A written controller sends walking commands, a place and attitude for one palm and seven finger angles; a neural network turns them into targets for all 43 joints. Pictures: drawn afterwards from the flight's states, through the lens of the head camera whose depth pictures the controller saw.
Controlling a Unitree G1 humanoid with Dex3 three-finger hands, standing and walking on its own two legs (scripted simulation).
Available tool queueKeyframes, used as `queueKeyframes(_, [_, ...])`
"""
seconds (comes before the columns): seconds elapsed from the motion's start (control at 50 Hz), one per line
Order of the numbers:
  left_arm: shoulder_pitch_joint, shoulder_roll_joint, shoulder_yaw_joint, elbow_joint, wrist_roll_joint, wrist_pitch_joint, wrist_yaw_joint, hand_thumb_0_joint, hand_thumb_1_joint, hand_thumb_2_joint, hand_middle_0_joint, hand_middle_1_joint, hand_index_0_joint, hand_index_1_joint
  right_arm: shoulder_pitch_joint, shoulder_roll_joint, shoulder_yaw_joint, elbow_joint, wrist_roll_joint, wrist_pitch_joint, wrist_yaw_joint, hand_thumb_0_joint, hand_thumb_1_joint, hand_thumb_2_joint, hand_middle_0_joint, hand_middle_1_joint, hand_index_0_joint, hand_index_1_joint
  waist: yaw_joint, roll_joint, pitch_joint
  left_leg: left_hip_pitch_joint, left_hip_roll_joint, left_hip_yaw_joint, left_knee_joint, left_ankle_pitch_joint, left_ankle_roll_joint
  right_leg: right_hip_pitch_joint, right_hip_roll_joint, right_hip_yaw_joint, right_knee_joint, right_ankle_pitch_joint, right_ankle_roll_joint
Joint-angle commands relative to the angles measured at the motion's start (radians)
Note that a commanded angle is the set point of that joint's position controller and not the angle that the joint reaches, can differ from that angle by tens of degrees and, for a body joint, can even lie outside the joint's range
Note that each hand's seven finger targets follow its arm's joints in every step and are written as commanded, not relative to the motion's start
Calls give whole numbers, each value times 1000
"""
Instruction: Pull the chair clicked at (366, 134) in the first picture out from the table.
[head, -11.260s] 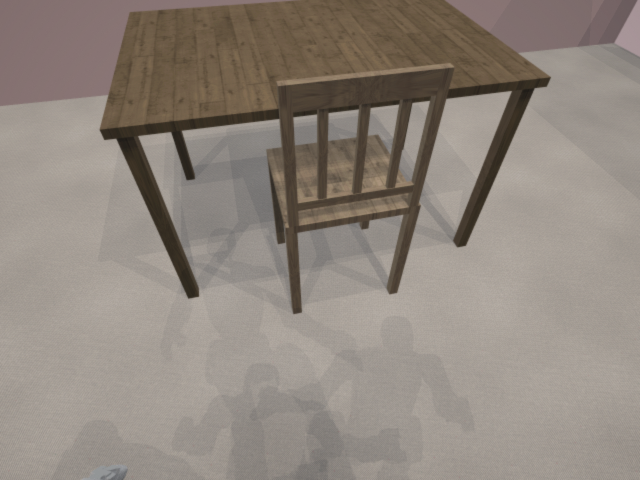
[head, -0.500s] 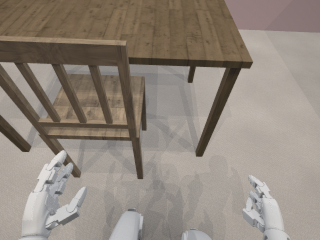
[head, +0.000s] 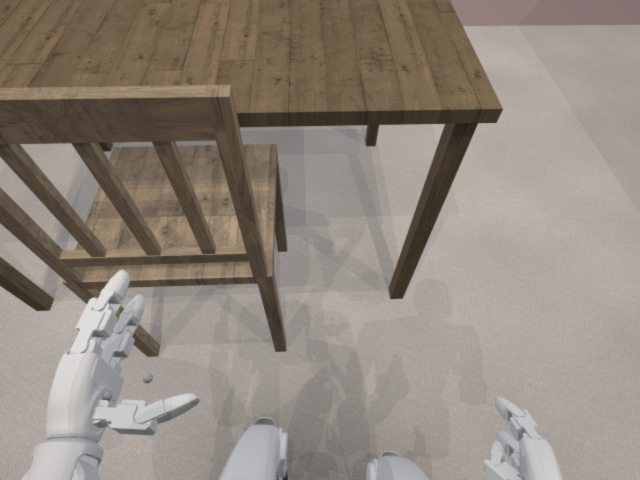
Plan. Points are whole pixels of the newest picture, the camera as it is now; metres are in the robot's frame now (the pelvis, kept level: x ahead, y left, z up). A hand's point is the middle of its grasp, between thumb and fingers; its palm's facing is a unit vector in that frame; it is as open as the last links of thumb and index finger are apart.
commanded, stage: raise the hand toward the chair's back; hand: left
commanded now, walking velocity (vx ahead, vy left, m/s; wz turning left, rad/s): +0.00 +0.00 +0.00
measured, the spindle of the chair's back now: (124, 205) +0.48 +0.33 +0.00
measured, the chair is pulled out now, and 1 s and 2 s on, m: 0.00 0.00 0.00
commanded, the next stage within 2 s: aim the fingers beside a spindle in 1.10 s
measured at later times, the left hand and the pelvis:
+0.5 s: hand (126, 363) +0.23 +0.22 +0.06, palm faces +0.08 -1.00 -0.05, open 16.9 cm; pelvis +0.00 +0.02 +0.01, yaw +1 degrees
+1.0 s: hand (135, 352) +0.24 +0.22 +0.06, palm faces +0.09 -0.99 -0.06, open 17.0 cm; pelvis +0.00 +0.01 +0.01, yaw +0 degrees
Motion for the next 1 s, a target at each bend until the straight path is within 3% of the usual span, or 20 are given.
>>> queueKeyframes(0.0, [-37,141,72,-259,-14,-80,23,0,-290,390,-81,-113,-81,-113,-52,-119,-37,-175,5,-61,-7,0,-900,-900,200,300,200,300,9,33,-259,329,-29,-22,-149,227,37,40,16,12,-191,281,-1])
queueKeyframes(0.1, [-48,131,43,-251,3,-52,48,0,-407,340,-69,-95,-69,-95,-55,-124,-28,-190,7,-42,-3,0,-900,-900,200,300,200,300,-3,46,-210,334,-26,-39,-182,170,32,12,21,-6,-204,221,-4])
queueKeyframes(0.12, [-50,132,41,-238,9,-43,48,0,-430,330,-67,-91,-67,-91,-51,-126,-28,-191,8,-37,-5,0,-900,-900,200,300,200,300,-9,21,-198,329,-22,-45,-187,161,34,8,26,-9,-207,212,-4])
queueKeyframes(0.18, [-68,132,34,-248,9,-26,46,0,-500,300,-60,-80,-60,-80,-52,-127,-20,-206,8,-30,-1,0,-900,-900,200,300,200,300,-7,47,-202,346,-25,-49,-199,147,30,14,25,-11,-213,206,-6])
queueKeyframes(0.26, [-85,139,40,-265,13,-13,51,0,-500,300,-60,-80,-60,-80,-46,-128,-15,-219,8,-19,1,0,-900,-900,200,300,200,300,-3,52,-219,374,-23,-54,-208,166,27,26,28,-15,-214,221,-8])
queueKeyframes(0.32, [-105,149,47,-228,13,-2,53,0,-500,300,-60,-80,-60,-80,-47,-129,-8,-219,7,-12,0,0,-900,-900,200,300,200,300,-10,36,-182,352,-24,-59,-213,129,28,18,32,-16,-223,198,-8])
queueKeyframes(0.38, [-117,152,47,-252,12,-9,53,0,-500,300,-60,-80,-60,-80,-46,-132,-5,-223,7,-13,1,0,-900,-900,200,300,200,300,-5,55,-214,377,-23,-62,-219,134,24,22,29,-17,-220,199,-8])
queueKeyframes(0.44, [-128,154,44,-252,13,-4,53,0,-500,300,-60,-80,-60,-80,-47,-134,-3,-226,10,-12,1,0,-900,-900,200,300,200,300,-8,64,-204,382,-23,-61,-227,127,25,25,27,-16,-227,196,-8])
queueKeyframes(0.72, [-137,171,69,-186,2,-2,59,0,-500,300,-60,-80,-60,-80,-40,-143,-6,-215,14,-11,-3,0,-900,-900,200,300,200,300,-6,8,-185,342,-31,-44,-233,106,30,65,24,-3,-260,179,-3])
queueKeyframes(0.8, [-149,169,60,-217,10,-20,69,0,-500,300,-60,-80,-60,-80,-41,-139,-6,-215,14,-14,-1,0,-900,-900,200,300,200,300,-8,55,-193,366,-31,-39,-231,124,29,57,20,-2,-255,194,-5])
queueKeyframes(0.82, [-145,187,76,-207,11,-20,73,0,-500,300,-60,-80,-60,-80,-39,-141,-7,-213,12,-11,-1,0,-900,-900,200,300,200,300,-7,33,-190,350,-30,-41,-228,126,31,64,23,-1,-253,196,-5])
queueKeyframes(0.86, [-149,173,64,-222,11,-31,74,0,-500,300,-60,-80,-60,-80,-42,-139,-9,-211,12,-14,0,0,-900,-900,200,300,200,300,-9,52,-202,372,-29,-37,-222,145,30,56,21,2,-252,211,-4])
queueKeyframes(0.98, [-148,160,58,-195,5,-24,63,0,-500,300,-60,-80,-60,-80,-40,-137,-9,-209,14,-8,0,0,-900,-900,200,300,200,300,-14,27,-190,354,-31,-33,-214,149,30,62,22,3,-255,222,0])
